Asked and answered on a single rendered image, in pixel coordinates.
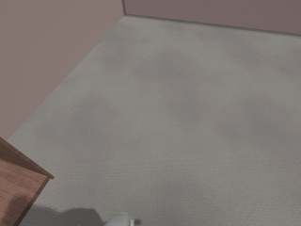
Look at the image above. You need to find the left robot thigh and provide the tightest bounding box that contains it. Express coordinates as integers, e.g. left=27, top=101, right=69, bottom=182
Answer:
left=104, top=213, right=135, bottom=226

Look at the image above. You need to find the wardrobe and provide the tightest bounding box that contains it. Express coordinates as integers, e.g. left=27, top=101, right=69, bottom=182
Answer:
left=0, top=137, right=55, bottom=226

